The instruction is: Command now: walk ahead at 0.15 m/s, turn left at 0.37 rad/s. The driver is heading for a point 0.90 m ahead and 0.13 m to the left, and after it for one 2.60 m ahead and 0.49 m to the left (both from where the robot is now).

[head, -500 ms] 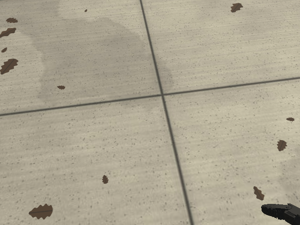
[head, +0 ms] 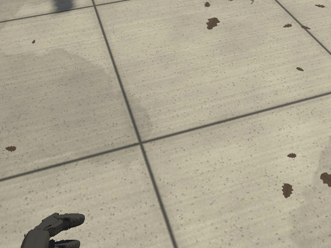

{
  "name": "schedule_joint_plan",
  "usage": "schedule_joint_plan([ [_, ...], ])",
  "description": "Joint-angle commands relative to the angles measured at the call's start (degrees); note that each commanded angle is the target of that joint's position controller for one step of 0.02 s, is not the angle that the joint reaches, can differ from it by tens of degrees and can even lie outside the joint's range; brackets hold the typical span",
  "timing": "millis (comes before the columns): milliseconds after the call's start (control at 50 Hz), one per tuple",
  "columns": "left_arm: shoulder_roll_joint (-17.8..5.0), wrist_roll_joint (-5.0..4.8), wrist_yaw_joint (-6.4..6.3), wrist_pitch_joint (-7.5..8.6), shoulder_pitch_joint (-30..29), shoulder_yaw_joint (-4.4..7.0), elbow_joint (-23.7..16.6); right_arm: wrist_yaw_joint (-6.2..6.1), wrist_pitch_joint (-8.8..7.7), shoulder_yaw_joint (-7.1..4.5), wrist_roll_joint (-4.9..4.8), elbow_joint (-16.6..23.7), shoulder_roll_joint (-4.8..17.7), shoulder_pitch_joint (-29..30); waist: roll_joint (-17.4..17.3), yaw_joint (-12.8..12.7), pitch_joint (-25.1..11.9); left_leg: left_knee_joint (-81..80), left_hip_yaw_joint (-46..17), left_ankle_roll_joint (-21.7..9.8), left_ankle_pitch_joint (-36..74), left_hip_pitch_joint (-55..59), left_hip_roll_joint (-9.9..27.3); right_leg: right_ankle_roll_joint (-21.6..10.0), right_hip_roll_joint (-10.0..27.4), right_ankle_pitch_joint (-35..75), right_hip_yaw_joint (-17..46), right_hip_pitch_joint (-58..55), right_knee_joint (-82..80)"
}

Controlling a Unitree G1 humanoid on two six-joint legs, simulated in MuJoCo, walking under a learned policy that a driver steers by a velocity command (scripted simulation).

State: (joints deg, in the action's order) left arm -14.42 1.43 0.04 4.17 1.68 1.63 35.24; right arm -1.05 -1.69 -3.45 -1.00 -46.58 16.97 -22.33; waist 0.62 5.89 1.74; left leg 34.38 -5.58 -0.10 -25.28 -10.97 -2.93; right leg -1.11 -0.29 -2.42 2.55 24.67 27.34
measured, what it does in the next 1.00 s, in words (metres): steps on the spot: left foot, then right foot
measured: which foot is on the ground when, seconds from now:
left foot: up 0.00-0.36, down 0.38-1.00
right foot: down 0.00-0.38, up 0.40-0.76, down 0.78-1.00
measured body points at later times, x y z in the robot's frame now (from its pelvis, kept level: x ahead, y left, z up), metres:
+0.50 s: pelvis +0.03 +0.04 +0.01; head +0.06 +0.08 +0.45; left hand +0.09 +0.36 -0.11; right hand +0.25 -0.20 -0.07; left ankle +0.03 +0.13 -0.73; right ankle +0.08 -0.11 -0.66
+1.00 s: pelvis +0.04 +0.05 +0.00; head +0.06 +0.05 +0.45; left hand +0.10 +0.35 -0.11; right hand +0.24 -0.20 -0.09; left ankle +0.02 +0.14 -0.72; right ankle +0.07 -0.09 -0.73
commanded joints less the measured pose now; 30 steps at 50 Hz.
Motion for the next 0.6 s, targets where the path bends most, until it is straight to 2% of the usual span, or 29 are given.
schedule_joint_plan([
  [20, -10.8, -0.03, -0.86, -1.68, 14.1, 3.92, -1.0, -0.18, -0.51, -0.46, 0.06, 4.7, 5.4, -6.5, 13.2, -7.0, -21.7, 29.9, -1.0, 2.4, -16.9, -23.2, 1.0, -16.9, 27.2, 35.8, 25.1, -35.6, -0.9],
  [40, -8.4, -0.84, -0.77, -2.15, 11.8, 3.32, -1.2, -0.46, 0.51, -1.53, -0.52, 4.8, 8.0, -3.2, 9.2, -7.1, -16.4, 34.3, -0.3, 3.5, -13.1, -26.5, 2.8, -15.4, 23.5, 24.4, 21.2, -31.7, -3.0],
  [60, -6.9, -1.08, -0.82, -2.47, 8.4, 2.84, -1.3, -0.93, 1.67, -1.95, -0.46, 5.1, 8.2, -0.3, 6.9, -6.5, -12.5, 35.0, 0.7, 4.4, -9.3, -27.9, 4.2, -13.5, 20.4, 16.4, 17.0, -27.1, -5.0],
  [80, -6.4, -0.97, -0.76, -2.71, 5.6, 2.54, -1.3, -1.39, 2.99, -2.31, -0.22, 5.3, 8.1, 0.8, 6.8, -5.6, -9.7, 35.0, 0.7, 5.3, -6.5, -26.7, 5.3, -12.6, 18.8, 11.9, 14.0, -21.6, -6.9],
  [120, -7.4, 0.01, -0.81, -2.82, 2.2, 2.94, -0.7, -1.69, 4.71, -2.14, 0.04, 6.2, 6.0, 0.7, 8.1, -3.7, -6.6, 33.0, 2.8, 6.1, -1.7, -20.5, 5.4, -12.1, 16.0, 8.6, 7.4, -11.6, -10.6],
  [160, -7.5, 0.12, -1.16, -2.67, 1.4, 3.25, 0.0, -1.52, 5.00, -1.86, 0.26, 7.4, 4.4, 1.9, 8.3, -3.6, -6.3, 28.2, 4.0, 6.0, 1.0, -18.1, 5.7, -12.5, 15.6, 8.1, 3.6, -9.9, -11.7],
  [220, -8.8, -0.45, -1.71, -2.94, 1.0, 3.84, 1.0, -0.43, 4.84, -1.21, 0.53, 9.7, 3.4, 5.9, 7.7, -4.7, -7.5, 18.7, 4.9, 4.6, 5.0, -14.0, 6.9, -12.8, 16.7, 8.2, 0.6, -10.5, -11.6],
  [300, -11.3, -1.55, -1.54, -3.65, 2.1, 4.70, 2.6, 1.10, 5.10, -1.71, 0.38, 11.7, 5.4, 7.8, 7.8, -5.2, -7.7, 9.8, 6.8, 2.0, 6.4, -9.5, 6.5, -11.5, 19.0, 5.2, -0.2, -12.6, -9.7],
  [340, -11.6, -2.64, -1.53, -4.03, 1.5, 4.85, 3.4, 1.58, 5.13, -2.17, 0.54, 11.3, 5.7, 5.9, 6.8, -3.4, -7.4, 0.3, 8.9, -0.5, 11.6, -4.0, 4.7, -8.3, 17.9, 0.5, -2.4, -11.5, -5.6],
  [360, -10.1, -2.78, -1.51, -4.24, 3.5, 4.58, 4.5, 1.40, 5.08, -2.77, 0.87, 10.8, 6.8, 4.6, 4.5, -3.3, -7.0, -4.0, 8.2, -2.2, 14.6, 0.0, 3.6, -5.1, 15.9, -4.9, -4.6, -8.9, -1.3],
  [380, -7.3, -1.72, -1.25, -4.55, 6.4, 3.99, 5.4, 0.70, 4.92, -3.97, 1.00, 11.2, 10.9, 3.7, -6.8, -4.4, -5.2, -11.8, -2.8, -5.7, 26.4, 4.7, 10.1, 0.5, 10.6, -14.7, -10.5, -1.5, 10.9],
  [400, -6.0, 0.40, -1.35, -4.61, 4.9, 3.33, 2.3, -0.02, 4.71, -4.91, 1.54, 14.0, 17.3, 5.7, -21.9, -5.5, -2.8, -15.5, -23.5, -16.3, 37.1, 6.6, 24.1, 5.9, 1.1, -34.8, -11.7, 14.2, 26.0],
  [420, -8.6, -0.07, -1.91, -4.43, -0.7, 4.22, 1.4, 0.46, 3.40, -4.42, 3.37, 14.0, 15.4, 3.8, -15.2, -0.9, -5.8, -17.1, -25.0, -20.4, 33.6, 3.2, 24.6, 5.1, 0.3, -36.3, -1.6, 14.7, 36.2],
  [440, -9.1, -1.33, -2.10, -4.62, -0.2, 4.60, 1.6, 0.61, 2.30, -3.87, 3.38, 13.8, 14.0, 6.1, -12.0, -2.9, -5.1, -16.9, -20.0, -17.8, 29.9, 2.3, 21.6, 4.0, 1.3, -31.1, 0.5, 15.1, 38.8],
  [460, -9.2, -1.38, -2.49, -4.87, 2.0, 4.96, 3.0, 0.43, 1.84, -3.63, 2.08, 14.2, 12.4, 9.8, -8.8, -4.9, -4.7, -16.1, -16.3, -14.2, 26.6, 2.1, 18.4, 3.6, 2.1, -25.8, 1.2, 15.2, 38.2],
  [480, -9.7, -0.83, -2.93, -5.05, 2.9, 5.25, 4.0, 0.14, 1.89, -2.98, 1.04, 14.7, 10.5, 12.2, -8.2, -5.6, -5.0, -15.5, -14.5, -12.3, 26.9, 2.2, 17.0, 3.9, 2.3, -22.6, 1.5, 14.9, 37.7],
  [500, -9.6, -0.71, -2.87, -5.14, 4.8, 5.30, 5.0, -0.27, 1.98, -2.15, 0.93, 15.1, 8.8, 13.8, -8.6, -6.7, -6.4, -15.0, -11.8, -11.8, 31.0, 1.5, 16.0, 4.5, 1.9, -20.0, 0.7, 12.4, 39.3],
  [540, -8.4, -1.37, -2.37, -5.11, 7.0, 4.88, 6.3, -0.61, 1.85, -0.86, 1.65, 15.1, 5.9, 14.1, -7.8, -7.1, -8.8, -14.5, -8.1, -11.7, 35.0, 2.2, 14.7, 5.4, 1.8, -16.7, 0.0, 8.5, 38.6],
  [600, -5.0, -1.63, -1.67, -5.25, 6.3, 3.26, 7.0, -0.64, 1.45, 0.41, 2.27, 13.4, 2.9, 14.2, -7.6, -6.3, -8.2, -14.7, -4.4, -10.8, 30.8, 2.7, 13.2, 6.0, 3.9, -13.9, 0.1, 2.4, 24.5],
])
